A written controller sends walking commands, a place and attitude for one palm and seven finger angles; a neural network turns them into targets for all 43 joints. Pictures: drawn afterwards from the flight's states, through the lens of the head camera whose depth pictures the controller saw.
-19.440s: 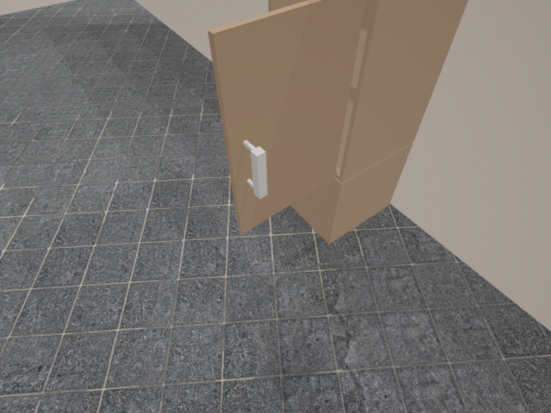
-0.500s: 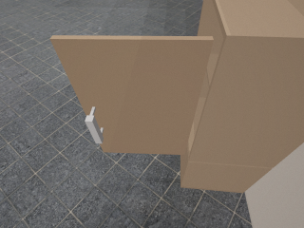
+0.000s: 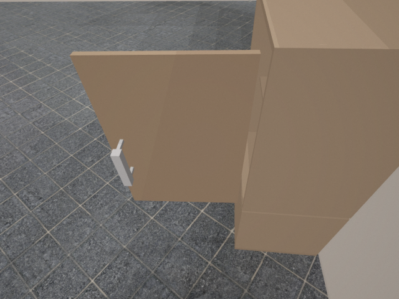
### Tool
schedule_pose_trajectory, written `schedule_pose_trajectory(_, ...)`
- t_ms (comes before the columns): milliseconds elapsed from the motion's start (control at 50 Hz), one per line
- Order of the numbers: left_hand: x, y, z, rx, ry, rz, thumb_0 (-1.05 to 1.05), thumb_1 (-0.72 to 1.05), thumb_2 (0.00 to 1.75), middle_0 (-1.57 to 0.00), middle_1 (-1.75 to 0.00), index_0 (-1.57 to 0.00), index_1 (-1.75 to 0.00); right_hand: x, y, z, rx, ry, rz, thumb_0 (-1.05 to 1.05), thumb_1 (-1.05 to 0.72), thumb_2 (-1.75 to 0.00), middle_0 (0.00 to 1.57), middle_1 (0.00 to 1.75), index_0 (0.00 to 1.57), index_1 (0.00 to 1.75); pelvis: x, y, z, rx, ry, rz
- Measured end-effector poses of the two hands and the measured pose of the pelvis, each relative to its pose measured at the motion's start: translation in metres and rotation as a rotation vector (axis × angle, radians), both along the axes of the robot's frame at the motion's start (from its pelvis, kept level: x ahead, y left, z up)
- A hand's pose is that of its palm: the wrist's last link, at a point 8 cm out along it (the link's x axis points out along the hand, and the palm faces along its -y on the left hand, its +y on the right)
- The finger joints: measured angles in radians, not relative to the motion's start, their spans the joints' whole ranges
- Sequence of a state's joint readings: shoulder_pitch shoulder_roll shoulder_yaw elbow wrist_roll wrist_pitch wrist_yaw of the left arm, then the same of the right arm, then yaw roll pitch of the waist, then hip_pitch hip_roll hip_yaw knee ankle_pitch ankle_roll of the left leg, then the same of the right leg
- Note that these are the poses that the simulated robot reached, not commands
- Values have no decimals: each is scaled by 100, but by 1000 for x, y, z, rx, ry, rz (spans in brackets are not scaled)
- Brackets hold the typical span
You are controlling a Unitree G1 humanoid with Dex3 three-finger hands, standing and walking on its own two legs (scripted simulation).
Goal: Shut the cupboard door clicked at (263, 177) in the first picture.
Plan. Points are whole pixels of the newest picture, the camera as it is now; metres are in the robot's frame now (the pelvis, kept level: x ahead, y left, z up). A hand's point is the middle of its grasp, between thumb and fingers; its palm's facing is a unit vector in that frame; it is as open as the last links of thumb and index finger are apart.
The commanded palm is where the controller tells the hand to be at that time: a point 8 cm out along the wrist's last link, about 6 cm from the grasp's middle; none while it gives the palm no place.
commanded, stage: come to a stop and stand still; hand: left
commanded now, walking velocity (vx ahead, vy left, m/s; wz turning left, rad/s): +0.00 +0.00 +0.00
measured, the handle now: (124, 162) +0.50 +0.26 -0.08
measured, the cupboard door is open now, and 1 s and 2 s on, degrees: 93 93 93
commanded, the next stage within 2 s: look again from close up in 0.28 s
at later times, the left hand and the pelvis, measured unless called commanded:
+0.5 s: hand out of the picture +0.00 +0.15 -0.17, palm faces +0.02 -0.98 -0.19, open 7.3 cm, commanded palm none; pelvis +0.01 -0.01 +0.00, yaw +0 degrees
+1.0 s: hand out of the picture +0.01 +0.16 -0.17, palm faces +0.03 -0.98 -0.19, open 7.3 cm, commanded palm +0.11 +0.20 -0.07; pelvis +0.02 -0.01 +0.00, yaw +0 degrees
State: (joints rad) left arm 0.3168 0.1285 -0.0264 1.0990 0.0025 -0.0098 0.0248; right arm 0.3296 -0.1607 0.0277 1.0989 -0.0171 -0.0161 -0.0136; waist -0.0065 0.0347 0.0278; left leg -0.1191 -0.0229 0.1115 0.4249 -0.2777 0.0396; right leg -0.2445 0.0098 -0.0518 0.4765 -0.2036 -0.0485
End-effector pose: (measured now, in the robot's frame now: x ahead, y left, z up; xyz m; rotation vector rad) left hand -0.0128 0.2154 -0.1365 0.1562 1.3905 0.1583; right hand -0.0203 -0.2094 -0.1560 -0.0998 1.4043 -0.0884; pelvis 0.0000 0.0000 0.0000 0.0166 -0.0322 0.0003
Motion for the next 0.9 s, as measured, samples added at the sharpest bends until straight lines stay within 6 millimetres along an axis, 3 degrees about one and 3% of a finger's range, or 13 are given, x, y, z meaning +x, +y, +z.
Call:
schedule_pose_trajectory(140,-6,-12,-3,-19,30,6,0,91,90,-20,-30,-20,-30,-29,0,2,4,90,-22,0,-91,-90,20,30,20,30,1,-5,1,0,5,1)
schedule_pose_trajectory(280,-4,-17,-5,-27,44,4,1,91,90,-20,-30,-20,-30,-37,1,5,2,125,-40,0,-91,-90,20,30,20,30,5,-9,1,-1,10,-1)
schedule_pose_trajectory(720,15,-11,-4,-10,12,15,1,92,90,-20,-30,-20,-30,19,-3,4,-13,19,-13,0,-91,-90,20,30,20,30,17,-10,2,-6,5,6)
schedule_pose_trajectory(900,16,-9,-4,-13,8,19,1,92,90,-20,-30,-20,-30,24,-7,7,-26,14,-4,0,-91,-90,20,30,20,30,17,-9,2,-7,4,8)
